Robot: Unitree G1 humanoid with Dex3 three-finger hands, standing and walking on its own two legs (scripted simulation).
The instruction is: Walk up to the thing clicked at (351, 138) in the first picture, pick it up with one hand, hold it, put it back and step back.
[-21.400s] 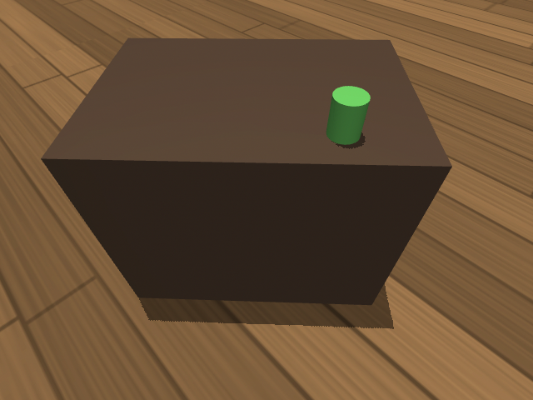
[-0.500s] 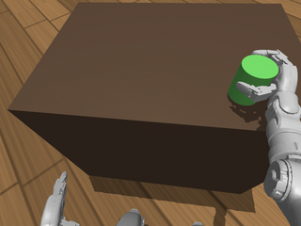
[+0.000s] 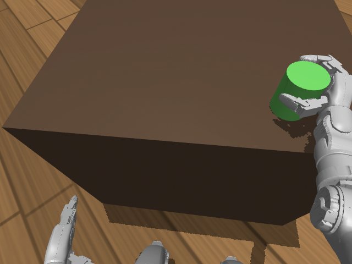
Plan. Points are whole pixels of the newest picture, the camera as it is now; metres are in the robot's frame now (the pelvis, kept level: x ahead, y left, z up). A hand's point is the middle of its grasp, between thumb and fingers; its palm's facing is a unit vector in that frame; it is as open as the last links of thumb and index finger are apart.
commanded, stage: open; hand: right
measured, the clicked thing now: (296, 92) +0.49 -0.20 +0.08
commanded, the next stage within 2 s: withdraw in 0.50 s
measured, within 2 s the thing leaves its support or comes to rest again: neither
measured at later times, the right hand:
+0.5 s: hand (301, 92) +0.48 -0.21 +0.09, palm faces +0.20 +0.98 +0.01, open 14.6 cm
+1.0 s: hand out of the picture +0.48 -0.26 +0.22, palm faces +0.27 +0.96 -0.03, open 17.7 cm
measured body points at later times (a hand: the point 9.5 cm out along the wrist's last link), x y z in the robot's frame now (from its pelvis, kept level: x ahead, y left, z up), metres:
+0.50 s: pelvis -0.01 +0.01 +0.00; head +0.08 -0.01 +0.44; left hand +0.14 +0.28 -0.03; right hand +0.47 -0.26 +0.09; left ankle +0.03 +0.15 -0.68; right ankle -0.01 -0.14 -0.68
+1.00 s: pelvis +0.01 +0.00 +0.02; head +0.05 +0.00 +0.47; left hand +0.14 +0.26 -0.03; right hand +0.46 -0.31 +0.23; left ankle +0.03 +0.15 -0.68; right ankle -0.01 -0.14 -0.68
